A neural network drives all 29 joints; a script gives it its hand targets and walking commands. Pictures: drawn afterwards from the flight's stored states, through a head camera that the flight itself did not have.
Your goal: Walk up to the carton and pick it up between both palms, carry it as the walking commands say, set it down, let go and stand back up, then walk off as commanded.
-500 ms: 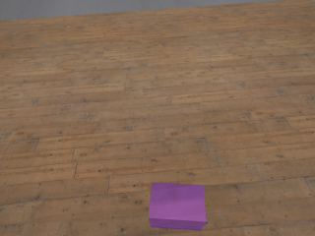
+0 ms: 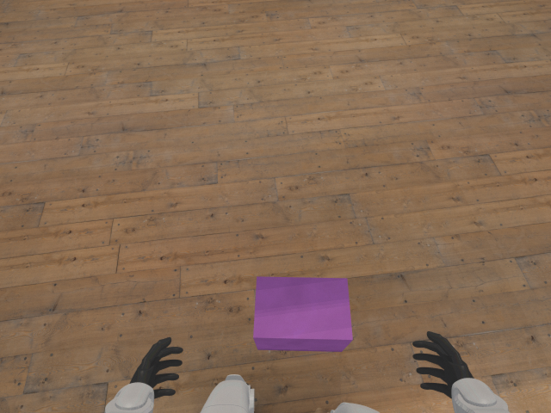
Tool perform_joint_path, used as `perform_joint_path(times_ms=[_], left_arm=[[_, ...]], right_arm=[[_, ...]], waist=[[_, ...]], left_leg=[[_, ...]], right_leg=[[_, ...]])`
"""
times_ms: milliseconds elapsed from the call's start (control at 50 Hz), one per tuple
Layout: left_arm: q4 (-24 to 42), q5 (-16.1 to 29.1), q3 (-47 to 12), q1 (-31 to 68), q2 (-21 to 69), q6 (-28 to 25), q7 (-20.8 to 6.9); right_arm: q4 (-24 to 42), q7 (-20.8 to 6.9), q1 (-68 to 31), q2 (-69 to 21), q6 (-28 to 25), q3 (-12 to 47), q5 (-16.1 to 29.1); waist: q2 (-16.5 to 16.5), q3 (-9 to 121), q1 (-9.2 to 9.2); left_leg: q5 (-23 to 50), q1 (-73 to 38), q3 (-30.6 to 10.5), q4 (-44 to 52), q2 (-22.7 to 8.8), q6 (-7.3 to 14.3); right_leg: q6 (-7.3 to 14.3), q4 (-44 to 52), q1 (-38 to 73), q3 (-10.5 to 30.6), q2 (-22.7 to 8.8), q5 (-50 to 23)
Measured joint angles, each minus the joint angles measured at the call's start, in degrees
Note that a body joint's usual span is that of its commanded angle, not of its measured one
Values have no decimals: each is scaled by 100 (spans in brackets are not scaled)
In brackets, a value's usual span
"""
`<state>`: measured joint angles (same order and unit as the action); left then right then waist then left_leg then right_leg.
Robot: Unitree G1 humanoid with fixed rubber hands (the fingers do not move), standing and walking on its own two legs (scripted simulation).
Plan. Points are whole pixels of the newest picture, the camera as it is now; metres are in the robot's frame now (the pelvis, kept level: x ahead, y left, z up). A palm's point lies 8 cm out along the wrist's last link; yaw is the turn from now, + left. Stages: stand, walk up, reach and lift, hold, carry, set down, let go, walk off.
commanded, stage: reach and lift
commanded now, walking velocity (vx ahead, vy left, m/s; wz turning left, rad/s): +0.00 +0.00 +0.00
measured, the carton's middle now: (300, 315) +0.40 -0.03 -0.64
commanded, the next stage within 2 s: none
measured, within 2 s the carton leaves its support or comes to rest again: neither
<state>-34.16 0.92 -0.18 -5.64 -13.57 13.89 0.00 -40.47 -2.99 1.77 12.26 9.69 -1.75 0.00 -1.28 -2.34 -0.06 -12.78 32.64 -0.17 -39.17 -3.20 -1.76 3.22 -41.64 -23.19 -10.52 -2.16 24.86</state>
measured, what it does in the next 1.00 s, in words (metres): lowers itself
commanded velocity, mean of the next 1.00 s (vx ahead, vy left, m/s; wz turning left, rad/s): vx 0.00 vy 0.00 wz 0.00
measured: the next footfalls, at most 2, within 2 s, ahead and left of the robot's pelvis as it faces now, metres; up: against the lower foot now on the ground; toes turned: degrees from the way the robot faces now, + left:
none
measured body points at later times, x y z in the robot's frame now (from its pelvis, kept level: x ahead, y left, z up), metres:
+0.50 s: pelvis -0.07 +0.01 -0.06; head +0.10 +0.02 +0.36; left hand +0.30 +0.21 -0.15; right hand +0.29 -0.23 -0.15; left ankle +0.07 +0.15 -0.71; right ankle -0.04 -0.08 -0.71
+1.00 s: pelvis -0.06 +0.02 -0.09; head +0.23 +0.01 +0.26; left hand +0.43 +0.19 -0.20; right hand +0.42 -0.24 -0.19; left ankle +0.07 +0.15 -0.71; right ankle -0.04 -0.08 -0.71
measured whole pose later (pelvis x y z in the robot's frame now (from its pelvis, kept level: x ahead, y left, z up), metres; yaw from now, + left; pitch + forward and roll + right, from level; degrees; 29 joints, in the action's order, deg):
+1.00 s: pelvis -0.06 +0.02 -0.09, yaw -5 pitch +39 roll -1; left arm -39.6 3.3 12.3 50.9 -13.6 8.9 6.9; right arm -53.9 -5.9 -57.6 20.8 4.5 -12.9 3.1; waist -0.8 -0.8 -0.1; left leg -11.4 85.0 -0.2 -57.6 -4.3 -1.7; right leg 3.2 -64.0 -78.6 -7.2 -1.9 24.3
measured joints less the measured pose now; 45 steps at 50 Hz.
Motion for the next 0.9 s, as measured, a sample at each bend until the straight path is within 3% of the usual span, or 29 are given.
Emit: perform_joint_path(times_ms=[140, 240, 480, 900], left_arm=[[-2, 93, 15, 571, -1, -178, 176], [-5, 190, 47, 1303, 0, 16, 352], [-101, 291, 237, 3117, -3, 361, 642], [-442, 321, 1029, 5144, -3, -468, 690]], right_arm=[[-3, -75, -744, 0, -148, -259, -1], [-53, -106, -1552, 20, 17, -443, -1], [-866, -183, -3454, 246, 233, -725, -1], [-1320, -217, -5447, 810, -521, -1062, 309]], waist=[[-1, -65, 0], [-1, -216, 1], [-1, -403, 0], [0, 99, 1]], left_leg=[[-146, 984, 0, -812, -35, -3], [-151, 1447, 0, -1205, -41, -3], [-134, 2524, 1, -1772, -41, -3], [94, 4854, 0, -1837, -100, -1]], right_leg=[[0, -963, -1056, 84, -42, 215], [0, -1450, -1559, 116, -75, 268], [-1, -2119, -2727, 242, -66, 264], [-1, -2221, -5121, 291, -1, 14]])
